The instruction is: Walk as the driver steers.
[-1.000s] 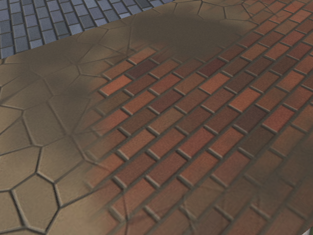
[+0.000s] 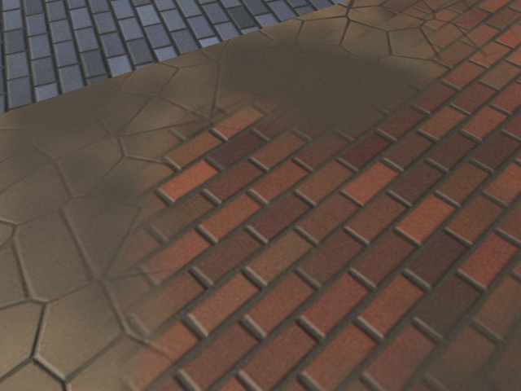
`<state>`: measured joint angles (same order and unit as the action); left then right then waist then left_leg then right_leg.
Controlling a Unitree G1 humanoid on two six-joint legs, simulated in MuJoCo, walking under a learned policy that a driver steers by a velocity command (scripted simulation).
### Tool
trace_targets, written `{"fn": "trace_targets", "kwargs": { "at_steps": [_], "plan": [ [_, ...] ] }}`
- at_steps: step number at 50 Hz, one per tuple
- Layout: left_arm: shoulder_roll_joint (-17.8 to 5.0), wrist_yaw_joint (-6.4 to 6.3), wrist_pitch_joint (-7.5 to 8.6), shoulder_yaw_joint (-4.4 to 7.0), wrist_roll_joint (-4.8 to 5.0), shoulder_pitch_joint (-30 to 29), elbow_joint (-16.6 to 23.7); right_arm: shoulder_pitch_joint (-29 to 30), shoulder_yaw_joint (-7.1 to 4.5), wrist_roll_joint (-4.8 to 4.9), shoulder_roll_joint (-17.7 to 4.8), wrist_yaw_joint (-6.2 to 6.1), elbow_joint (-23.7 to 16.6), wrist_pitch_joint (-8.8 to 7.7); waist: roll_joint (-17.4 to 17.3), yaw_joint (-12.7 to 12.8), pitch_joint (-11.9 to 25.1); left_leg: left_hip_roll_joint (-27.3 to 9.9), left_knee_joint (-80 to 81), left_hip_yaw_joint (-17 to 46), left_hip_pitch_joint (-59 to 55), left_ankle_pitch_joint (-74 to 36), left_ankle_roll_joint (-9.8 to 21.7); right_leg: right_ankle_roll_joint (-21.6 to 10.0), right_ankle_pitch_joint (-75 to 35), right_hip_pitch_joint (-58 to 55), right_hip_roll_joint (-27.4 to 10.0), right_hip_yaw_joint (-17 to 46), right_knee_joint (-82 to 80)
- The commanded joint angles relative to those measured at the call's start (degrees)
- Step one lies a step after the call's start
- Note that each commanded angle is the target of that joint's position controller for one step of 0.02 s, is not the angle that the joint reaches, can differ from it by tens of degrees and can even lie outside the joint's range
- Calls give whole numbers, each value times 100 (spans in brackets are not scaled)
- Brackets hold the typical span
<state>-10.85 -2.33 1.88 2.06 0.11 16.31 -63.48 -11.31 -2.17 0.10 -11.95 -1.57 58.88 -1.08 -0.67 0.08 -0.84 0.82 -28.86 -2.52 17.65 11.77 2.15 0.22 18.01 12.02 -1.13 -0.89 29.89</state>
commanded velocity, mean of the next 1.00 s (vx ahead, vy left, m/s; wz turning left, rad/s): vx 0.41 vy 0.00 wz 0.00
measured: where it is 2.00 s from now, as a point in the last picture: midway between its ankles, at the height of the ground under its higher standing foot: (272, 221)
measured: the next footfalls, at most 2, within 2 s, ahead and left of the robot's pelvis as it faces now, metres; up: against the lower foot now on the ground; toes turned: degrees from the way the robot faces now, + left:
right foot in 0.70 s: +0.49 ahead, -0.10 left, +0.00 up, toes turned -2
left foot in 1.26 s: +0.80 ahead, +0.15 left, +0.00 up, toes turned +3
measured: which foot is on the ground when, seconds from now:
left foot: down 0.00-0.70, up 0.72-1.00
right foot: down 0.00-0.22, up 0.24-0.68, down 0.70-1.00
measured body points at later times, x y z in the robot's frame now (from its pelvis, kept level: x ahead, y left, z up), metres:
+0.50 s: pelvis +0.18 +0.03 +0.01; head +0.19 +0.04 +0.46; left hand +0.34 +0.28 -0.11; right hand +0.12 -0.20 -0.14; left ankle +0.08 +0.11 -0.74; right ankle +0.33 -0.13 -0.67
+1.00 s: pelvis +0.46 -0.02 +0.01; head +0.47 -0.03 +0.46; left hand +0.46 +0.24 -0.13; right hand +0.61 -0.29 -0.11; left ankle +0.60 +0.17 -0.66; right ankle +0.45 -0.10 -0.74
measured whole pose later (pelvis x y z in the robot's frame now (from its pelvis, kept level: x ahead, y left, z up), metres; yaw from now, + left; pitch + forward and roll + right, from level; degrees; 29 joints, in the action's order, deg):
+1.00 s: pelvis +0.46 -0.02 +0.01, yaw +0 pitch +1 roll -1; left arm -12.9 0.7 5.8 3.0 -0.3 19.0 -58.6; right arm -7.2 -4.3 0.5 -15.0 -1.1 52.7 -4.5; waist -2.1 3.0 -0.1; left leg -9.1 -52.4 2.9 40.2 3.8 1.3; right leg -4.3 8.4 6.6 4.4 -3.9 14.0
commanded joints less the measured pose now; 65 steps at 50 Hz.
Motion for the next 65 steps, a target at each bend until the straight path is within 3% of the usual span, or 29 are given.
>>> {"fn": "trace_targets", "kwargs": {
  "at_steps": [1,3,5,7,9,10,11,12,14,16,17,24,29,32,34,35,36,37,38,40,44,48,52,59,61,62,63,64,65],
  "plan": [
    [-861,-28,43,188,81,485,135,132,-121,69,-516,6,-214,-87,474,144,-277,48,-170,12,259,1868,263,-695,2004,448,-554,827,-1119],
    [-1111,-19,153,276,149,825,106,440,-89,120,-323,75,-354,-253,909,282,-620,94,-962,-155,1217,1287,273,-1194,2311,-126,-1432,2052,-1687],
    [-1078,-7,277,301,131,802,136,588,-101,137,-352,164,-447,-411,950,242,-740,-202,-1346,88,1724,1146,401,-1412,1295,-519,-1912,2514,-1657],
    [-998,47,318,294,160,589,234,428,-117,181,-368,223,-416,-494,813,46,-595,-256,-850,43,1359,1237,462,-1220,389,-596,-1755,2056,-1409],
    [-1017,97,268,299,190,145,396,-398,-220,197,-463,220,-43,-482,691,-387,-329,73,-19,-242,-659,385,432,-840,-61,454,-1137,1189,-1022],
    [-993,105,283,285,165,-109,514,-1072,-337,170,-703,194,166,-450,386,-689,-128,-121,134,186,-1622,270,511,-604,-822,1075,-766,686,-209],
    [-629,103,340,201,139,-227,705,-1835,-499,164,-1259,153,308,-438,-1096,-882,76,-1259,1063,2160,-2631,757,1036,-151,-745,2266,15,-256,1847],
    [-441,94,447,152,123,-276,838,-2296,-459,111,-1335,211,385,-477,-1826,-941,379,-2279,1811,4195,-3158,632,1677,-76,1182,3242,395,74,3451],
    [-669,198,546,211,263,-332,828,-1372,-205,30,-662,220,119,-571,-558,-424,-84,-2087,1588,3154,-2637,263,1349,-426,585,3767,-278,575,4415],
    [-751,188,521,296,165,-476,806,-920,-99,16,-496,283,-37,-566,-54,-206,-230,-1564,1768,2011,-2196,-616,921,-554,-357,3582,-604,407,3851],
    [-640,207,484,296,156,-405,813,-960,-91,-7,-571,275,-10,-533,-385,-121,-200,-1530,1807,1699,-1967,-1141,904,-508,-553,3311,-666,349,3606],
    [-340,290,383,157,103,-1855,1378,-1328,-101,-25,-841,69,4,-439,-258,-318,-556,-1136,2276,708,-1313,-1744,841,-134,-1927,2865,-386,-120,1086],
    [-477,425,404,104,166,-2546,1691,-1706,-163,77,-827,66,174,-426,-314,-399,-777,-1411,2259,564,-1889,-1741,815,-333,-2190,2671,-246,-113,158],
    [-764,486,453,204,163,-2260,1725,-1538,-245,62,-983,57,133,-363,-474,-64,-359,-1558,1529,447,-2476,-3574,662,-593,-1706,1998,-1,-223,-23],
    [-1179,433,433,432,161,-837,1342,-1354,-252,26,-1003,65,70,-280,-634,679,552,-1278,-174,192,-2262,-5110,447,-865,-1519,86,359,-459,-26],
    [-1501,379,405,541,96,263,1091,-1278,-178,-31,-868,84,-65,-275,-344,1078,1289,-1032,-1841,102,-923,-3778,281,-1193,-1351,-1801,-460,475,190],
    [-1905,377,384,612,-22,896,939,-2038,48,10,-31,166,-115,-386,1160,641,2295,112,-4224,195,1344,230,-108,-2170,119,-3801,-2016,3478,-426],
    [-1441,388,377,458,-1,811,925,-1776,-13,140,-350,212,-39,-567,1102,775,2381,206,-5074,1109,2018,1948,37,-2108,638,-3734,-2108,4605,-1316],
    [-1188,393,407,372,70,169,1005,-1162,-130,288,-752,220,-279,-655,960,625,1342,-158,-5269,981,2552,1627,142,-1755,520,-2891,-1912,3649,-1434],
    [-825,441,474,244,3,-755,1191,-625,-204,203,-834,107,-404,-657,139,197,460,-725,-4613,719,2042,640,181,-1425,-614,-942,-1500,2203,-1761],
    [-763,447,523,197,-44,-667,1001,-898,-230,118,-463,28,-399,-367,448,-218,110,-1060,-3751,669,1401,267,97,-1424,-1004,320,-1091,1192,-2307],
    [-1049,264,494,244,-37,-155,881,71,-282,15,-600,23,-753,-347,321,-24,-156,-1109,-2451,616,2259,-931,-126,-1399,-1283,2,-1087,958,-2496],
    [-1104,197,446,241,33,257,805,848,-227,46,-477,113,-963,-404,352,217,-234,-854,-1110,388,2138,-1847,-157,-1186,-1486,-324,-936,558,-2468],
    [-1231,159,277,317,95,789,564,1692,-147,129,-557,354,-1355,-500,418,382,-441,-604,-100,287,2142,-1103,45,-1091,-1881,-1505,-1404,565,-1855],
    [-1330,150,224,354,98,608,608,1235,-230,135,-776,378,-1282,-536,574,57,-158,-367,41,98,1314,-711,217,-962,-3108,-1599,-1415,508,-1325],
    [-1264,159,196,327,104,507,641,522,-349,113,-972,356,-1075,-552,529,-332,260,-169,174,-45,248,-732,353,-841,-4018,-1409,-1170,356,-468],
    [-1060,169,194,236,56,457,744,-619,-502,59,-1342,304,-780,-566,329,-784,1052,-545,-56,358,-1518,-854,623,-654,-3700,-534,-840,149,949],
    [-445,216,286,57,33,1048,841,-1468,-658,-46,-1948,266,-612,-537,-897,-711,2025,-2134,121,2766,-4020,-114,1426,-199,-1443,1911,68,-232,3340],
    [-488,232,429,44,116,1017,779,-1580,-529,-21,-1581,269,-597,-517,-1368,-755,2517,-2580,1010,4371,-4274,385,1604,-222,1463,2725,397,673,4361]
  ]
}}
Velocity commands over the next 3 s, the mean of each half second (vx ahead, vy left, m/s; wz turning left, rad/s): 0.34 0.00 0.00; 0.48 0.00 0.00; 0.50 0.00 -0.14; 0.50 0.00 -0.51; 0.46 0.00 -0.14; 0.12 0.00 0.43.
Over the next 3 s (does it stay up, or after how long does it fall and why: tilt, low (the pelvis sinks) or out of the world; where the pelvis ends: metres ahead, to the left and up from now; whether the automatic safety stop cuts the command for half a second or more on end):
stays up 1.40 -0.17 0.01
